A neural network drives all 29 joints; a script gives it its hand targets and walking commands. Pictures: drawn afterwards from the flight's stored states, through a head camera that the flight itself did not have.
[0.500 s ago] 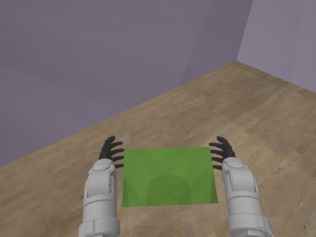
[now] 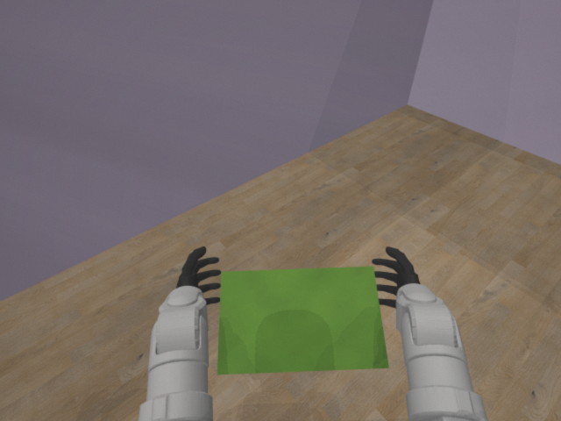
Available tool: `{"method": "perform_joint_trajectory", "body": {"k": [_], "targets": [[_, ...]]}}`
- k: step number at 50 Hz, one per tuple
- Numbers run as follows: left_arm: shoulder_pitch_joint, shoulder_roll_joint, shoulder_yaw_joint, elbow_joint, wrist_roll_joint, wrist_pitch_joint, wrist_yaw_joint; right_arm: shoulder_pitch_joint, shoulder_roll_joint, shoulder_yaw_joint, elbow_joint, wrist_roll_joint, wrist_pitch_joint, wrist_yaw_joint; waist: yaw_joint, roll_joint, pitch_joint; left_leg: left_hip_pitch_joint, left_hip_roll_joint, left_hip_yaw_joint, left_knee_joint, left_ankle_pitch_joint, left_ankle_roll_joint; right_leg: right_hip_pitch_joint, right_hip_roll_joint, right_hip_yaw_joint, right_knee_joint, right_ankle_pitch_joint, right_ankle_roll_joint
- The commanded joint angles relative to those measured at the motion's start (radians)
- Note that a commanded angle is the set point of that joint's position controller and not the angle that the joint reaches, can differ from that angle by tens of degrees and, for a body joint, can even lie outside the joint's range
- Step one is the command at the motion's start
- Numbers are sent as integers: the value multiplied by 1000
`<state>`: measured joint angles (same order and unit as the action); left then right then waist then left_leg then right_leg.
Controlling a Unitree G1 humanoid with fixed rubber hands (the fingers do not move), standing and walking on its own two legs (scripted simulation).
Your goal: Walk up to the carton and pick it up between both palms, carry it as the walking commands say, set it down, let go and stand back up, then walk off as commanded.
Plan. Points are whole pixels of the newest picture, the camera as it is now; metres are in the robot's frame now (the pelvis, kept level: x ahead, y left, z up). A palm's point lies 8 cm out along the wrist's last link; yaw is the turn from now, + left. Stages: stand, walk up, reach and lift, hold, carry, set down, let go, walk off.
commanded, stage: reach and lift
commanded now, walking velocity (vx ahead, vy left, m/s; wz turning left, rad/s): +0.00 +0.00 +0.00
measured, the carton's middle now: (298, 323) +0.30 +0.00 -0.05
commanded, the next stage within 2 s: hold in 0.60 s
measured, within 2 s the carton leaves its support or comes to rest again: neither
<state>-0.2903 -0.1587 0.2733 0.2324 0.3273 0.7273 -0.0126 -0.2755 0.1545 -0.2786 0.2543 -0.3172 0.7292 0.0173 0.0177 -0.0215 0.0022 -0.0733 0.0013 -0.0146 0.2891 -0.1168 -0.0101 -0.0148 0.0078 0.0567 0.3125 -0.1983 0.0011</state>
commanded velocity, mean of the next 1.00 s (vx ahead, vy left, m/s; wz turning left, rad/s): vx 0.00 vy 0.00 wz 0.00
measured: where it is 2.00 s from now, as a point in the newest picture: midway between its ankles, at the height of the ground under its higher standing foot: outside the picture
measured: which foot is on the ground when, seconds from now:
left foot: down 0.00-1.00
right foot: down 0.00-1.00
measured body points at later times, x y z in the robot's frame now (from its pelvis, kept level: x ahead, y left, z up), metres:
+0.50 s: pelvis -0.01 +0.00 +0.00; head -0.05 +0.01 +0.45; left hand +0.29 +0.16 +0.04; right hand +0.29 -0.16 +0.04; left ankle +0.03 +0.13 -0.75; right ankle -0.01 -0.12 -0.75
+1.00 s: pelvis -0.01 +0.00 +0.00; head -0.05 +0.01 +0.45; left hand +0.29 +0.17 +0.04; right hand +0.29 -0.16 +0.04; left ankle +0.03 +0.13 -0.75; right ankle -0.01 -0.12 -0.75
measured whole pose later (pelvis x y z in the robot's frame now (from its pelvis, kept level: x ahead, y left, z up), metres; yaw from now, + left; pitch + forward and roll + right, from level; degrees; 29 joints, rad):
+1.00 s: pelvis -0.01 +0.00 +0.00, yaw +0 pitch -7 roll +0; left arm -0.26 -0.15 0.25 0.21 0.31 0.74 -0.01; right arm -0.25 0.15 -0.26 0.23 -0.30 0.74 0.02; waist 0.01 -0.03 0.01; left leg -0.07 0.00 -0.01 0.31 -0.12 -0.01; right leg -0.02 0.01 0.06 0.34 -0.20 0.01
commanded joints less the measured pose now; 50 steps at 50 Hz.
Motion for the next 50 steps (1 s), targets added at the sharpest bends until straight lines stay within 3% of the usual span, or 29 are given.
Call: {"method": "perform_joint_trajectory", "body": {"k": [1,30,50], "targets": [[-449,-899,-558,15,-277,-14,-270,-560,844,552,-56,284,-52,269,1,19,-252,200,-91,-28,6,183,-11,-86,85,17,-58,175,-15],[-456,-892,-578,-9,-293,-8,-280,-550,869,566,-59,294,-42,268,-2,9,-214,189,-96,-22,14,92,-4,-130,77,28,-58,79,-15],[-427,-907,-590,-26,-298,-5,-268,-523,853,569,-84,300,-40,271,-7,20,-222,197,-86,-35,12,120,-12,-118,84,25,-47,105,-18]]}}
